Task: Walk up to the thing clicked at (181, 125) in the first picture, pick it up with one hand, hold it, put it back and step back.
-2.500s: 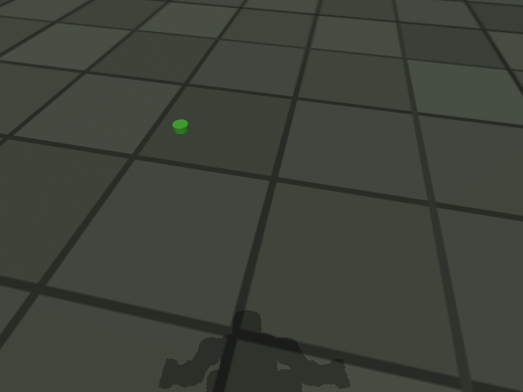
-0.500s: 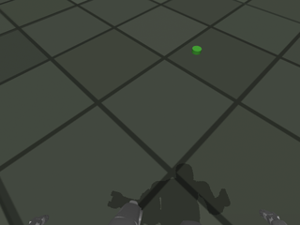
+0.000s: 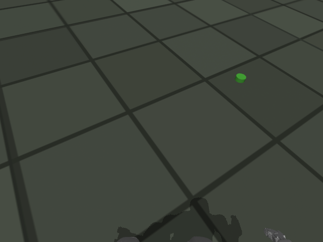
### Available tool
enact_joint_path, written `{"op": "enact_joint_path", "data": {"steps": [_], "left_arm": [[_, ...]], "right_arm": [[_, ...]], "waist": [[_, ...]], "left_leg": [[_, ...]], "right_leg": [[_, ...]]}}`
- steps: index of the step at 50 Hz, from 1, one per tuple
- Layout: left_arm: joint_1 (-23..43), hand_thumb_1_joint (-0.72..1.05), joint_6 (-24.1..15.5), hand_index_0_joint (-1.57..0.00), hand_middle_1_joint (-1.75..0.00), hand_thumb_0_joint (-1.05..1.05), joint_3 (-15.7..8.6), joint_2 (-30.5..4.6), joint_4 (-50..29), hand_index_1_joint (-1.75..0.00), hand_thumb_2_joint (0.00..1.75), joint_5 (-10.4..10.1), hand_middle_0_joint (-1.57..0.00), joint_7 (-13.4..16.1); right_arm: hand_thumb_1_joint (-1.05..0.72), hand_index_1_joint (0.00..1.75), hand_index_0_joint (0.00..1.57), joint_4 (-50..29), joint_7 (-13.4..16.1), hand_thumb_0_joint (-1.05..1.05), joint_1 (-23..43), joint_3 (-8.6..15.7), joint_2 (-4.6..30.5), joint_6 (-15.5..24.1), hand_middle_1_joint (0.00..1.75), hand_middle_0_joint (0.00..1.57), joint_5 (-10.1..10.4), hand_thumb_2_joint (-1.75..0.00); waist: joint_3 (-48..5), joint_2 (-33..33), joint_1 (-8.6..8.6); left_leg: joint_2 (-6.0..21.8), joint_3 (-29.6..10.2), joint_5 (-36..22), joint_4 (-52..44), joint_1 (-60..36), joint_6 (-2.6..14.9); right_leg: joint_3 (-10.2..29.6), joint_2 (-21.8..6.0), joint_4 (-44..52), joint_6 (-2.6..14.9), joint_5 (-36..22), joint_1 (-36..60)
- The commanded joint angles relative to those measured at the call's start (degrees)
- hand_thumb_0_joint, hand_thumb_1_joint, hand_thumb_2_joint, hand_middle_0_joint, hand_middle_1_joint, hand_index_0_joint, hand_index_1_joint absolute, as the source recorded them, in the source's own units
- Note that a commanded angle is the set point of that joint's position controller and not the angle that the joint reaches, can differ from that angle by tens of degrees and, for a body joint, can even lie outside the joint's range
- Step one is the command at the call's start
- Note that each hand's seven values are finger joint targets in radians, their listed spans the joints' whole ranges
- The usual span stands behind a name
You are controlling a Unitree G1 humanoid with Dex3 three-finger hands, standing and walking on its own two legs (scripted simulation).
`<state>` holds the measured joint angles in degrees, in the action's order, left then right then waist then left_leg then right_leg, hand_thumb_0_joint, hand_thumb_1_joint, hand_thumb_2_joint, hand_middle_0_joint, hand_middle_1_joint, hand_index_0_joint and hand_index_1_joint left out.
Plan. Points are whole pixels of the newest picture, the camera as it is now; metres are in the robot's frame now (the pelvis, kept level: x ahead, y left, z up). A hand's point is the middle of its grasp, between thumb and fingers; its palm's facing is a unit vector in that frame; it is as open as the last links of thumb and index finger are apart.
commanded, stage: walk up
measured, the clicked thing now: (240, 78) +1.65 -0.77 -0.73
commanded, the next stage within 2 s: stand in 1.00 s
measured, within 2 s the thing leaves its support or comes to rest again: neither
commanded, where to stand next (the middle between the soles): +0.06 +0.00 m, yaw +3 degrees
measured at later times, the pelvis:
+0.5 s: pelvis +0.00 +0.00 +0.00, yaw +5 degrees
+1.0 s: pelvis +0.00 -0.02 +0.02, yaw +6 degrees
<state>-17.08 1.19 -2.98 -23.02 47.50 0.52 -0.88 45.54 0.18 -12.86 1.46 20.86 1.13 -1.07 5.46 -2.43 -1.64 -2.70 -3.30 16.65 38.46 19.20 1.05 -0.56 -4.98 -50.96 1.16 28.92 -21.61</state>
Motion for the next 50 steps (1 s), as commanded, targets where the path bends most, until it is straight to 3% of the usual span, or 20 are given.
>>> {"op": "enact_joint_path", "data": {"steps": [1, 4, 5, 6, 7, 8, 11, 14, 17, 18, 19, 20, 21, 22, 24, 27, 29, 31, 49, 50], "left_arm": [[-3.8, 0.9, -2.3, -0.2, -0.3, 0.0, -3.6, -11.1, -1.7, -0.3, 0.9, -0.1, -0.2, 1.4], [-5.0, 0.9, -3.4, -0.2, -0.3, 0.0, -3.6, -10.9, 0.0, -0.3, 0.9, 0.5, -0.2, 1.8], [-5.0, 0.9, -3.9, -0.2, -0.3, 0.0, -4.1, -13.4, -0.2, -0.3, 0.9, 1.5, -0.2, 2.1], [-2.8, 0.9, -4.2, -0.2, -0.3, 0.0, -5.0, -18.4, -1.0, -0.3, 0.9, 1.9, -0.2, 2.2], [3.5, 0.9, -4.0, -0.2, -0.3, 0.0, -6.0, -21.9, -2.6, -0.3, 0.9, 2.1, -0.2, 2.1], [6.2, 0.9, -4.0, -0.2, -0.3, 0.0, -5.8, -20.0, -3.6, -0.3, 0.9, 1.9, -0.2, 2.1], [6.0, 0.9, -4.5, -0.2, -0.3, 0.0, -4.1, -14.6, -2.3, -0.3, 0.9, 1.9, -0.2, 2.0], [4.6, 0.9, -4.1, -0.2, -0.3, 0.0, -4.0, -15.0, -1.6, -0.3, 0.9, 2.1, -0.2, 1.2], [5.0, 0.9, -3.0, -0.2, -0.3, 0.0, -2.5, -12.3, -1.5, -0.3, 0.9, 0.6, -0.2, 0.8], [3.8, 0.9, -2.6, -0.2, -0.3, 0.0, -1.6, -9.7, -1.6, -0.3, 0.9, 0.1, -0.2, 0.8], [3.1, 0.9, -2.3, -0.2, -0.3, 0.0, -0.5, -6.4, -2.0, -0.3, 0.9, -0.6, -0.2, 0.8], [4.4, 0.9, -1.6, -0.2, -0.3, 0.0, -1.0, -8.4, -1.0, -0.3, 0.9, -0.8, -0.2, 1.2], [6.5, 0.9, -1.6, -0.2, -0.3, 0.0, -1.8, -11.6, 0.3, -0.3, 0.9, -0.4, -0.2, 1.4], [6.3, 0.9, -1.8, -0.2, -0.3, 0.0, -1.9, -12.3, 0.7, -0.3, 0.9, -0.5, -0.2, 1.2], [4.0, 0.9, -2.5, -0.2, -0.3, 0.0, -1.4, -10.0, 2.5, -0.3, 0.9, -0.9, -0.2, 1.2], [4.0, 0.9, -3.5, -0.2, -0.3, 0.0, -1.8, -12.2, 4.6, -0.3, 0.9, -0.4, -0.2, 1.8], [8.7, 0.9, -3.4, -0.2, -0.3, 0.0, -1.2, -13.9, 4.1, -0.3, 0.9, -0.5, -0.2, 1.6], [10.7, 0.9, -2.9, -0.2, -0.3, 0.0, -0.4, -11.9, 4.4, -0.3, 0.9, -0.7, -0.2, 1.2], [14.7, 0.9, -3.4, -0.2, -0.3, 0.0, 0.0, -10.0, 12.6, -0.3, 0.9, -0.4, -0.2, 0.9], [14.8, 0.9, -3.5, -0.2, -0.3, 0.0, 0.5, -9.8, 12.9, -0.3, 0.9, -0.4, -0.2, 1.1]], "right_arm": [[-0.9, 0.3, 0.2, -4.9, 0.6, 0.0, 3.0, 4.8, 15.7, 0.3, 0.3, 0.2, -0.1, -0.9], [-0.9, 0.3, 0.2, -5.2, 0.1, 0.0, 4.9, 4.0, 13.2, -1.2, 0.3, 0.2, 0.7, -0.9], [-0.9, 0.3, 0.2, -5.6, 0.1, 0.0, 5.1, 3.2, 10.6, -1.4, 0.3, 0.2, 1.2, -0.9], [-0.9, 0.3, 0.2, -5.6, 0.3, 0.0, 5.7, 3.4, 9.6, -1.6, 0.3, 0.2, 1.2, -0.9], [-0.9, 0.3, 0.2, -4.2, 0.7, 0.0, 3.5, 4.7, 13.3, -2.0, 0.3, 0.2, 0.4, -0.9], [-0.9, 0.3, 0.2, -2.5, 0.6, 0.0, 0.8, 5.5, 15.6, -1.9, 0.3, 0.2, 0.3, -0.9], [-0.9, 0.3, 0.2, -0.4, -0.5, 0.0, 0.3, 4.8, 12.2, -1.0, 0.3, 0.2, 0.8, -0.9], [-0.9, 0.3, 0.2, 0.4, -1.1, 0.0, -0.4, 3.8, 10.5, -0.3, 0.3, 0.2, 0.8, -0.9], [-0.9, 0.3, 0.2, 3.5, -0.2, 0.0, -3.6, 4.1, 10.8, 1.1, 0.3, 0.2, 0.1, -0.9], [-0.9, 0.3, 0.2, 3.5, 0.4, 0.0, -3.3, 4.5, 12.0, 1.7, 0.3, 0.2, -0.4, -0.9], [-0.9, 0.3, 0.2, 2.5, 0.8, 0.0, -1.3, 4.8, 15.2, 2.2, 0.3, 0.2, -1.0, -0.9], [-0.9, 0.3, 0.2, 1.7, 0.9, 0.0, 1.4, 5.0, 18.9, 2.2, 0.3, 0.2, -0.5, -0.9], [-0.9, 0.3, 0.2, 2.7, 0.7, 0.0, 2.9, 5.2, 19.8, 1.9, 0.3, 0.2, 0.2, -0.9], [-0.9, 0.3, 0.2, 2.7, 0.6, 0.0, 5.3, 4.6, 18.1, 1.7, 0.3, 0.2, 0.1, -0.9], [-0.9, 0.3, 0.2, 3.1, 0.8, 0.0, 7.1, 2.9, 14.4, 1.7, 0.3, 0.2, 0.3, -0.9], [-0.9, 0.3, 0.2, 5.1, 0.7, 0.0, 4.6, 2.2, 12.6, 1.5, 0.3, 0.2, 1.7, -0.9], [-0.9, 0.3, 0.2, 6.7, 0.7, 0.0, 2.7, 2.1, 11.7, 1.0, 0.3, 0.2, 1.4, -0.9], [-0.9, 0.3, 0.2, 8.0, 0.7, 0.0, 5.3, 2.4, 12.9, 1.0, 0.3, 0.2, 0.8, -0.9], [-0.9, 0.3, 0.2, 14.4, 0.2, 0.0, 10.7, 1.1, 11.8, 1.0, 0.3, 0.2, 0.8, -0.9], [-0.9, 0.3, 0.2, 14.3, 0.1, 0.0, 11.9, 0.9, 11.3, 1.0, 0.3, 0.2, 0.8, -0.9]], "waist": [[-5.0, 14.2, 0.54], [-5.9, 10.0, -1.55], [-5.3, 2.5, -2.27], [-2.3, -8.4, -2.43], [0.3, -10.1, -0.54], [2.6, -7.0, 0.78], [1.0, -5.5, 0.94], [-2.2, -9.6, -0.2], [-7.8, -6.2, 1.8], [-10.2, -2.3, 1.81], [-10.6, 7.0, 0.52], [-9.4, 8.5, 1.02], [-6.4, 8.6, 1.71], [-4.2, 8.1, 0.56], [-4.1, 9.2, -1.01], [-9.3, 5.9, -0.21], [-7.8, 3.5, 2.22], [-5.1, 3.6, 1.66], [-8.0, 2.4, 1.22], [-6.7, 3.2, 0.98]], "left_leg": [[10.6, -13.1, -6.3, -12.5, 3.4, 9.85], [6.8, -10.7, 0.5, -5.5, 7.8, 6.01], [3.3, -8.7, 1.9, 1.7, 10.8, 3.65], [-4.0, -4.3, 12.8, 12.4, 13.8, 1.08], [0.0, -3.9, 17.2, 21.8, 10.9, -0.26], [2.3, -5.6, 15.5, 23.1, 8.3, -0.54], [1.6, -1.9, 11.9, 15.7, 7.1, 0.12], [1.3, 2.9, 10.7, 2.6, 2.7, -0.59], [-0.5, 4.5, -2.3, -14.4, -9.2, -0.67], [3.5, -3.0, -5.5, -16.3, -14.4, 0.73], [13.9, -18.6, -10.7, -18.0, -16.4, 3.89], [20.3, -25.8, -5.6, -17.6, -11.2, 10.43], [21.0, -26.0, -0.8, -18.3, -1.5, 13.3], [17.8, -20.3, -0.7, -17.7, 0.3, 12.09], [11.5, -8.6, -15.2, -11.7, -3.6, 6.3], [7.3, -3.5, -22.2, -4.0, -2.7, 1.62], [5.6, -2.9, -7.0, -9.0, -3.9, 1.26], [8.0, -6.3, -2.3, -13.6, -4.1, 2.09], [8.3, -3.0, -13.2, -18.1, -10.1, 0.61], [9.0, -3.9, -18.6, -18.5, -10.8, 0.04]], "right_leg": [[-2.3, 2.0, 7.6, -0.05, -2.8, 5.3], [-2.1, 3.5, 21.4, 0.98, -10.6, 14.1], [7.6, -2.9, 27.1, 3.09, -6.3, 13.7], [25.3, -15.0, 36.2, 8.88, 4.4, 7.4], [33.0, -23.8, 39.0, 15.64, 8.5, -0.9], [30.8, -23.2, 37.9, 15.89, 7.2, -3.9], [12.6, -12.6, 31.6, 10.31, -8.1, 1.8], [8.1, -9.3, 27.6, 8.7, -11.9, 6.5], [2.6, -6.7, 15.0, 5.64, -24.0, 6.5], [0.8, -5.2, 8.9, 3.14, -23.0, 3.2], [-0.8, -0.7, 3.9, -0.12, -12.5, -4.2], [1.1, 1.6, 4.8, -0.57, 4.5, -4.5], [2.8, -0.3, 3.3, -0.23, 4.8, 2.0], [2.7, -0.1, 4.9, 0.23, 3.7, 3.2], [0.4, 1.0, 16.5, 0.58, -6.9, 4.6], [4.4, -2.5, 22.3, 2.34, -32.1, 15.5], [7.6, -4.9, 22.3, 3.55, -25.0, 10.5], [4.5, -2.3, 22.4, 2.02, -17.9, 8.3], [3.5, -2.8, 31.4, 0.5, -24.5, 15.2], [4.0, -2.7, 31.1, 0.0, -27.8, 15.3]]}}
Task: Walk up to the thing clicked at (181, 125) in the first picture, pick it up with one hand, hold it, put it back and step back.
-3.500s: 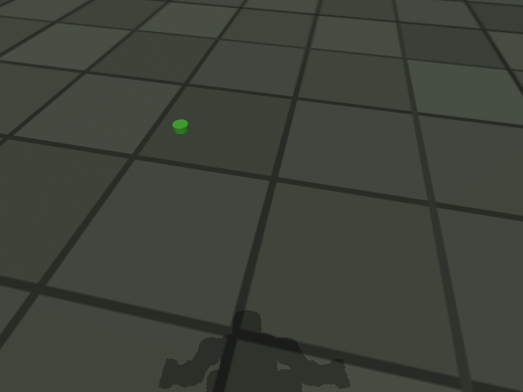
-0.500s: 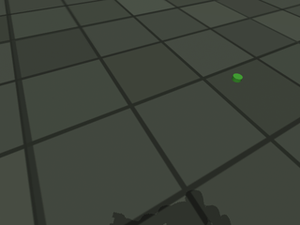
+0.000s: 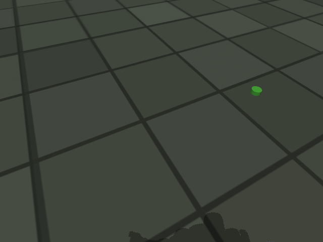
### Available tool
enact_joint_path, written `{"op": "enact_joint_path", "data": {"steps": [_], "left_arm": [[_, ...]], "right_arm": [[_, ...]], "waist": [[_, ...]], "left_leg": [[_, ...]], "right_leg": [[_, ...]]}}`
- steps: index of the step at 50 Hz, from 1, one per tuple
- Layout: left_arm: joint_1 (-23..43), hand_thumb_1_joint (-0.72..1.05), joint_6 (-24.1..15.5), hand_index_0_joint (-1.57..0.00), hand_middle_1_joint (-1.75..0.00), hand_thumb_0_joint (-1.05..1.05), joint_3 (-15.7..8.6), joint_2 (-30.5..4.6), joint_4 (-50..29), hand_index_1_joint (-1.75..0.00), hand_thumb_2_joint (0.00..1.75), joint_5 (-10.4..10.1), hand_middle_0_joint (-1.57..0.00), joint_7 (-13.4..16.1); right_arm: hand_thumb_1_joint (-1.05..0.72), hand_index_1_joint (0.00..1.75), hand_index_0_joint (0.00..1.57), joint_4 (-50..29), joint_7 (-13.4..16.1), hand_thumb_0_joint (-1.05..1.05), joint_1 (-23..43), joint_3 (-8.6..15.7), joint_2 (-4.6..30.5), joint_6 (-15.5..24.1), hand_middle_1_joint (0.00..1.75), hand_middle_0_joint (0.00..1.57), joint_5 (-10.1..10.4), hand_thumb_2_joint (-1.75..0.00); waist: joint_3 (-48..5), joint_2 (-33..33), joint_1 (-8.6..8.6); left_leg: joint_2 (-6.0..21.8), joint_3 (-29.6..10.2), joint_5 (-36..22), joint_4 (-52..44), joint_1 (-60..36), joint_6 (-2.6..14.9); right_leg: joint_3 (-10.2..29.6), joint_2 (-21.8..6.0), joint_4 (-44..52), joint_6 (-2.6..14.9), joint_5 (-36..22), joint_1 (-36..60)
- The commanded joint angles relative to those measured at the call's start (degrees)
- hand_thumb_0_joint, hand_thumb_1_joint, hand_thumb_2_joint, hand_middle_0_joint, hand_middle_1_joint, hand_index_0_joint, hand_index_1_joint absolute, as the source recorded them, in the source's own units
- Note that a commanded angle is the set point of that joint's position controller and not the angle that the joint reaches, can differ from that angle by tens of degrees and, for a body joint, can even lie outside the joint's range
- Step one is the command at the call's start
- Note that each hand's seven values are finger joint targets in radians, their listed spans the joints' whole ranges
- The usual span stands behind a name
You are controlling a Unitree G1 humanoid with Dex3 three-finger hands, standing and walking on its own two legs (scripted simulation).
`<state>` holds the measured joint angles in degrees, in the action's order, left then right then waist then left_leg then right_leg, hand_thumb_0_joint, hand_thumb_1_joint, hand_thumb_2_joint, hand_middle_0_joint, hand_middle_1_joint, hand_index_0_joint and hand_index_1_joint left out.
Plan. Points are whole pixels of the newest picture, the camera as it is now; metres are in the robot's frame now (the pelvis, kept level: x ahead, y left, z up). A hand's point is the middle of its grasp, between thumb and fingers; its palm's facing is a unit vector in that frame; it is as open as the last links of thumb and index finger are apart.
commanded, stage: stand
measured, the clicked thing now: (256, 90) +1.56 -0.92 -0.75
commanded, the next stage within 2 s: none
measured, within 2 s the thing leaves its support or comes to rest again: neither
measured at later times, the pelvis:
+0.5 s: pelvis -0.02 -0.01 +0.00, yaw +0 degrees
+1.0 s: pelvis +0.00 -0.01 +0.01, yaw -1 degrees
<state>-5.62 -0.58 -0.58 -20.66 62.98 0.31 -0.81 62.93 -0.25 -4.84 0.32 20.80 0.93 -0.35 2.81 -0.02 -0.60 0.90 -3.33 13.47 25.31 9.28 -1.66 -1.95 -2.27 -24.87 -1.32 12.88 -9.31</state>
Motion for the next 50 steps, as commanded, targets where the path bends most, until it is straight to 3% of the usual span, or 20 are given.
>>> {"op": "enact_joint_path", "data": {"steps": [1, 5, 7, 11, 16, 21, 24, 26, 28, 31, 33, 36, 42, 50], "left_arm": [[3.0, 0.9, -1.8, -0.2, -0.3, 0.0, -1.9, -12.1, -2.2, -0.3, 0.9, -0.2, -0.2, 1.0], [3.8, 0.9, -1.4, -0.2, -0.3, 0.0, -1.9, -12.3, -1.6, -0.3, 0.9, -0.1, -0.2, 1.1], [3.9, 0.9, -1.3, -0.2, -0.3, 0.0, -1.8, -12.3, -1.1, -0.3, 0.9, -0.1, -0.2, 1.0], [3.6, 0.9, -1.2, -0.2, -0.3, 0.0, -1.8, -12.4, -0.4, -0.3, 0.9, 0.0, -0.2, 0.9], [3.8, 0.9, -1.5, -0.2, -0.3, 0.0, -1.9, -12.8, -0.3, -0.3, 0.9, 0.1, -0.2, 1.0], [3.8, 0.9, -1.1, -0.2, -0.3, 0.0, -2.0, -12.8, -0.3, -0.3, 0.9, 0.1, -0.2, 0.9], [3.8, 0.9, -0.9, -0.2, -0.3, 0.0, -2.2, -14.0, -0.8, -0.3, 0.9, 0.4, -0.2, 0.8], [3.7, 0.9, -1.0, -0.2, -0.3, 0.0, -2.1, -13.3, -1.1, -0.3, 0.9, 0.4, -0.2, 0.7], [2.9, 0.9, -1.1, -0.2, -0.3, 0.0, -2.1, -12.9, -1.1, -0.3, 0.9, 0.3, -0.2, 0.7], [2.7, 0.9, -1.3, -0.2, -0.3, 0.0, -1.9, -12.4, -1.1, -0.3, 0.9, 0.1, -0.2, 0.8], [2.1, 0.9, -1.4, -0.2, -0.3, 0.0, -1.9, -12.5, -0.9, -0.3, 0.9, 0.0, -0.2, 0.8], [2.3, 0.9, -1.2, -0.2, -0.3, 0.0, -1.9, -12.9, -0.9, -0.3, 0.9, 0.0, -0.2, 0.8], [1.9, 0.9, -1.3, -0.2, -0.3, 0.0, -1.6, -12.3, -1.1, -0.3, 0.9, 0.0, -0.2, 0.9], [1.8, 0.9, -1.1, -0.2, -0.3, 0.0, -1.8, -12.3, -1.1, -0.3, 0.9, 0.0, -0.2, 0.9]], "right_arm": [[-0.9, 0.3, 0.2, -2.8, 0.7, 0.0, 3.4, 2.2, 11.9, 1.4, 0.3, 0.2, 0.1, -0.9], [-0.9, 0.3, 0.2, -2.1, 0.8, 0.0, 4.0, 2.2, 12.1, 1.1, 0.3, 0.2, 0.2, -0.9], [-0.9, 0.3, 0.2, -1.7, 0.6, 0.0, 4.3, 2.1, 12.0, 0.9, 0.3, 0.2, 0.1, -0.9], [-0.9, 0.3, 0.2, -1.2, 0.5, 0.0, 4.4, 2.1, 11.9, 0.8, 0.3, 0.2, 0.1, -0.9], [-0.9, 0.3, 0.2, -0.8, 0.4, 0.0, 3.4, 2.1, 11.5, 0.8, 0.3, 0.2, 0.0, -0.9], [-0.9, 0.3, 0.2, -0.2, 0.2, 0.0, 2.7, 2.2, 11.9, 0.5, 0.3, 0.2, -0.2, -0.9], [-0.9, 0.3, 0.2, -0.3, 0.0, 0.0, 0.9, 2.4, 11.3, 0.2, 0.3, 0.2, -0.2, -0.9], [-0.9, 0.3, 0.2, -0.5, 0.0, 0.0, 1.1, 2.4, 11.4, 0.4, 0.3, 0.2, -0.4, -0.9], [-0.9, 0.3, 0.2, -0.5, 0.0, 0.0, 1.6, 2.4, 11.6, 0.5, 0.3, 0.2, -0.4, -0.9], [-0.9, 0.3, 0.2, -0.6, 0.2, 0.0, 1.4, 2.2, 11.6, 0.7, 0.3, 0.2, -0.4, -0.9], [-0.9, 0.3, 0.2, -0.5, 0.3, 0.0, 1.4, 2.1, 11.6, 0.8, 0.3, 0.2, -0.2, -0.9], [-0.9, 0.3, 0.2, -0.3, 0.3, 0.0, 1.0, 1.9, 11.2, 0.6, 0.3, 0.2, -0.1, -0.9], [-0.9, 0.3, 0.2, -0.3, 0.3, 0.0, 0.6, 1.8, 11.6, 0.5, 0.3, 0.2, 0.0, -0.9], [-0.9, 0.3, 0.2, -0.6, 0.5, 0.0, 0.8, 1.6, 11.9, 0.5, 0.3, 0.2, 0.0, -0.9]], "waist": [[-5.3, 0.7, 0.12], [-5.2, 1.0, 0.1], [-3.7, 1.1, 0.03], [-3.4, 0.8, 0.0], [-4.1, -0.5, 0.29], [-1.6, 0.4, 0.21], [0.3, -2.0, 0.74], [-1.8, 0.1, 0.55], [-2.0, 0.7, 0.2], [-4.2, 1.0, 0.1], [-4.8, 0.6, 0.13], [-3.4, 0.0, 0.2], [-4.0, 0.3, 0.38], [-3.0, 0.8, 0.16]], "left_leg": [[5.9, -3.7, -17.9, -5.2, -2.4, 2.62], [5.9, -3.4, -15.5, -6.6, -2.5, 2.23], [5.6, -3.6, -10.5, -8.1, -0.4, 2.15], [5.6, -3.4, -6.7, -9.2, -1.0, 2.04], [5.7, -3.3, -8.5, -9.2, -1.5, 2.01], [5.1, -3.3, -1.6, -10.1, 0.5, 1.94], [4.0, -2.9, 2.4, -9.3, 0.5, 1.8], [5.1, -3.2, -0.6, -9.5, 0.5, 2.09], [5.1, -3.6, -0.2, -9.8, 1.4, 2.06], [5.8, -3.5, -6.9, -9.3, 0.2, 2.04], [5.8, -3.3, -8.4, -8.7, -1.2, 2.03], [5.4, -3.1, -6.0, -9.2, -0.5, 1.92], [5.9, -2.9, -8.8, -8.7, -1.0, 1.92], [5.8, -2.8, -7.5, -9.5, -0.3, 1.79]], "right_leg": [[5.2, -5.4, 4.9, 2.27, -13.4, 3.6], [5.0, -5.2, 6.0, 2.22, -11.7, 4.6], [5.0, -4.9, 7.2, 1.89, -7.6, 4.7], [5.4, -5.0, 8.3, 1.97, -4.7, 3.5], [5.5, -5.3, 8.4, 1.93, -6.2, 4.1], [6.1, -5.0, 9.9, 1.96, 1.5, 1.8], [7.8, -5.3, 12.4, 2.16, 11.3, -3.0], [7.2, -5.4, 10.5, 2.44, 5.0, -0.2], [6.8, -5.0, 10.1, 2.11, 3.6, 0.6], [6.2, -5.2, 8.3, 2.16, -4.3, 3.1], [6.2, -5.2, 8.3, 2.15, -5.7, 3.2], [6.4, -5.2, 9.0, 2.31, -2.6, 2.3], [6.1, -5.2, 8.5, 2.25, -6.9, 3.2], [5.7, -5.0, 8.5, 2.03, -5.6, 3.1]]}}
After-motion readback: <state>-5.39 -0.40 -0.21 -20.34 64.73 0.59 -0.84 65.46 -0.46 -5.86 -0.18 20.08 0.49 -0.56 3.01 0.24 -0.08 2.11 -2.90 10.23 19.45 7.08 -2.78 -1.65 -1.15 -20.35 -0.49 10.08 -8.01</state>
